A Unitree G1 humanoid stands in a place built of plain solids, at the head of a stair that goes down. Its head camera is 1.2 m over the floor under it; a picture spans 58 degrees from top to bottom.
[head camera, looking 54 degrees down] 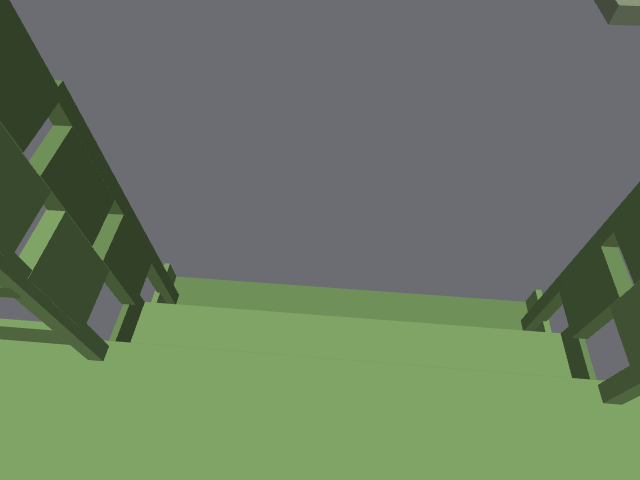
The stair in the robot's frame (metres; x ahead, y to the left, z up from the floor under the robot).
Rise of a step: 0.19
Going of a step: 0.22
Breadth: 1.50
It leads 5 degrees to the right of straight ahead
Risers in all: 3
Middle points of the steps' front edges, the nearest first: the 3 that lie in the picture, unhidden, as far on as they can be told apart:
0.45 -0.08 0.00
0.68 -0.10 -0.19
0.90 -0.12 -0.38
